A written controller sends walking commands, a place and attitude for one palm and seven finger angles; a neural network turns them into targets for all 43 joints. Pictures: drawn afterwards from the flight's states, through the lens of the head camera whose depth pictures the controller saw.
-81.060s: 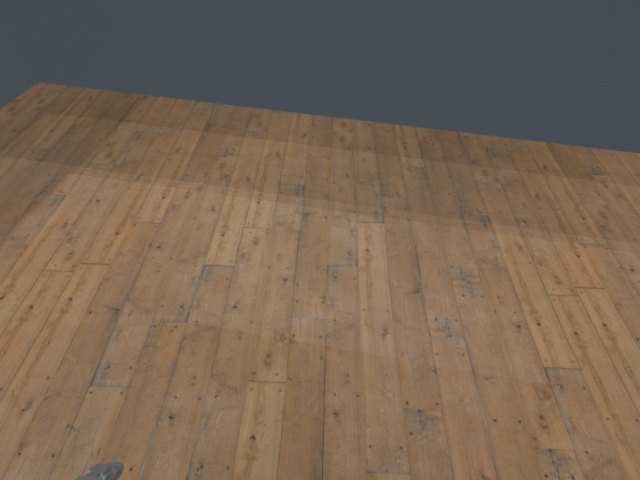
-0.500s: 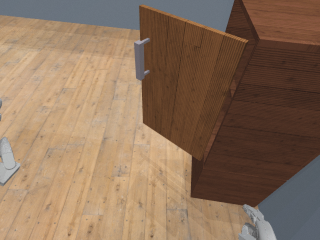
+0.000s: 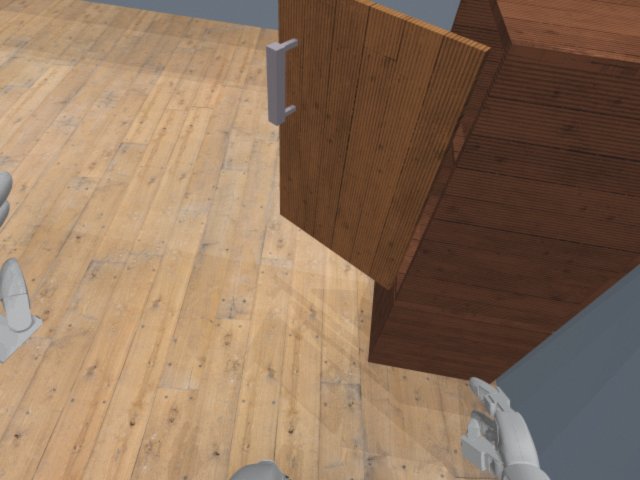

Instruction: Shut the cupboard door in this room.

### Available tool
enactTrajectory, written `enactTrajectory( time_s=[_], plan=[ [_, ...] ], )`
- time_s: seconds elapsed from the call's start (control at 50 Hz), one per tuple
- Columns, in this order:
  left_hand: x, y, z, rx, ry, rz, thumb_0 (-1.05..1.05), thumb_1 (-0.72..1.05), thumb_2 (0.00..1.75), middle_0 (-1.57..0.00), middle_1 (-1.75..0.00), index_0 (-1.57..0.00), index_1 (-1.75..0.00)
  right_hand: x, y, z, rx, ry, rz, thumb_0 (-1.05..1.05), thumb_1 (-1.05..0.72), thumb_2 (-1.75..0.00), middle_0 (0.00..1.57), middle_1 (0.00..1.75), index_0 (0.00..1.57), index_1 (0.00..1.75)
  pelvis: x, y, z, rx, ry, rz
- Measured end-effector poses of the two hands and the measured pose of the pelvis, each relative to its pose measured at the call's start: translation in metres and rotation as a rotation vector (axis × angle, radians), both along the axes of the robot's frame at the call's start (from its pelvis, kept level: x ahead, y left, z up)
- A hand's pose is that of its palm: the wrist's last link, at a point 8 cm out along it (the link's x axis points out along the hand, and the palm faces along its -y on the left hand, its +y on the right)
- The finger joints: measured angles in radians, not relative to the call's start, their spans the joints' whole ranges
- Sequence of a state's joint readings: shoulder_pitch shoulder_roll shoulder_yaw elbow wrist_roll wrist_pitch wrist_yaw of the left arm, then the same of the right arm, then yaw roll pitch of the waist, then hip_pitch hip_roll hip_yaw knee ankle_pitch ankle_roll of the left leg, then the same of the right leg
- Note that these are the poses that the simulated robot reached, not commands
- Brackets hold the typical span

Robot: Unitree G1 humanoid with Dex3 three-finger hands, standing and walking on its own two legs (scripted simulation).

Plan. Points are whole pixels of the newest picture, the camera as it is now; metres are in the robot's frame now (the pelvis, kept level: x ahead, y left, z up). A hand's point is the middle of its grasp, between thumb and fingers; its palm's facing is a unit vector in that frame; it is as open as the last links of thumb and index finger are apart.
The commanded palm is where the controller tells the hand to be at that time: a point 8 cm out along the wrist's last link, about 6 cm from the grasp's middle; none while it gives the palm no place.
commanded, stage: step back with the hand held close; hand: left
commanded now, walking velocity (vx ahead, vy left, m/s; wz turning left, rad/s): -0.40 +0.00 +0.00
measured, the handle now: (284, 82) +0.77 +0.12 +0.08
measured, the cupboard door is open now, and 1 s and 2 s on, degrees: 59 59 59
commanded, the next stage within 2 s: stop stepping back and stand still in 0.26 s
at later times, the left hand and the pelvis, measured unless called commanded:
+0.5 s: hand out of the picture +0.09 +0.29 +0.18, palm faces +0.47 -0.77 -0.43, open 7.4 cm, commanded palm +0.03 +0.31 +0.19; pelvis -0.11 +0.01 +0.01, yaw +0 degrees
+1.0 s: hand out of the picture +0.01 +0.31 +0.18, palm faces +0.43 -0.80 -0.41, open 7.4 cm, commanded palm -0.04 +0.34 +0.19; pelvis -0.17 +0.04 +0.02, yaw +1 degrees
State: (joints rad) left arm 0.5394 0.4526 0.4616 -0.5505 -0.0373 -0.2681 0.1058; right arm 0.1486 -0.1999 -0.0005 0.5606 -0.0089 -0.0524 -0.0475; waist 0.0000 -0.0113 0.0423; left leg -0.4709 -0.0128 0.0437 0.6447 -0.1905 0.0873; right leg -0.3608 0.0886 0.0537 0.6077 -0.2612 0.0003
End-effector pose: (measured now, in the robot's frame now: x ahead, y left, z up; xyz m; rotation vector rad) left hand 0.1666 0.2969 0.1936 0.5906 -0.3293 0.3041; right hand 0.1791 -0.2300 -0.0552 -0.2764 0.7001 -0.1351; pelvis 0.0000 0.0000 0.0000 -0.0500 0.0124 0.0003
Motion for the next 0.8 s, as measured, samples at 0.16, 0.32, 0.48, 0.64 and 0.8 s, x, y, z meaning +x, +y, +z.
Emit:
enactTrajectory(
  time_s=[0.16,0.32,0.48,0.64,0.8],
  plan=[
    [-0.038,0.004,0.000,-0.052,-0.018,0.070,0.01,0.89,0.90,-0.22,-0.30,-0.21,-0.30,-0.037,-0.015,0.009,-0.035,0.069,-0.028,0.01,-0.91,-0.90,0.20,0.30,0.21,0.30,-0.024,-0.004,0.009,0.042,0.027,0.035],
    [-0.078,0.034,-0.002,-0.008,0.002,0.088,0.01,0.89,0.90,-0.22,-0.30,-0.21,-0.30,-0.083,-0.001,0.006,-0.069,0.072,-0.064,0.01,-0.91,-0.90,0.20,0.30,0.20,0.30,-0.064,0.016,0.006,0.024,0.021,0.063],
    [-0.120,0.031,0.003,-0.046,-0.029,0.118,0.01,0.89,0.90,-0.21,-0.30,-0.21,-0.30,-0.119,0.028,-0.005,0.021,0.046,0.011,0.01,-0.91,-0.90,0.20,0.30,0.21,0.30,-0.099,0.013,0.007,0.002,0.055,0.009],
    [-0.143,0.020,-0.006,-0.144,0.005,0.052,0.01,0.89,0.90,-0.21,-0.30,-0.21,-0.30,-0.162,0.026,0.004,0.023,0.011,-0.037,0.01,-0.91,-0.90,0.21,0.30,0.21,0.30,-0.128,0.018,0.011,-0.002,-0.017,0.011],
    [-0.160,0.054,0.001,-0.152,-0.067,0.115,0.01,0.89,0.90,-0.21,-0.30,-0.21,-0.30,-0.194,0.022,0.014,-0.049,0.001,-0.087,0.01,-0.91,-0.90,0.20,0.30,0.21,0.30,-0.144,0.036,0.014,-0.005,-0.048,0.022]
  ],
)
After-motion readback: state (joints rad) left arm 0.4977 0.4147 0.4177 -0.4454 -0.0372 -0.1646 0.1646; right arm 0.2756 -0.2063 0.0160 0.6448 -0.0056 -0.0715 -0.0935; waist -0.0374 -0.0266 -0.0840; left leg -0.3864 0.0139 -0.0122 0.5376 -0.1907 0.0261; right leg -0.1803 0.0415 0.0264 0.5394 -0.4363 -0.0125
